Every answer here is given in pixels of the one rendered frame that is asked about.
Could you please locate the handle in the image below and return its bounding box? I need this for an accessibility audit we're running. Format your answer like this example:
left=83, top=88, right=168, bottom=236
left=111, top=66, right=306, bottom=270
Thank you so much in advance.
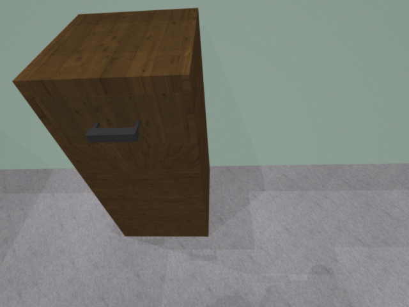
left=85, top=121, right=141, bottom=143

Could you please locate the cabinet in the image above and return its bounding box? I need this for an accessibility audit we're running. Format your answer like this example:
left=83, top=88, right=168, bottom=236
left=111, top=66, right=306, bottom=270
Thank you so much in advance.
left=12, top=8, right=210, bottom=237

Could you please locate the drawer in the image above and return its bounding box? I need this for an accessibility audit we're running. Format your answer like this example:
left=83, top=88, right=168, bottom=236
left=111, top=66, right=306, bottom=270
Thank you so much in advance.
left=35, top=93, right=190, bottom=145

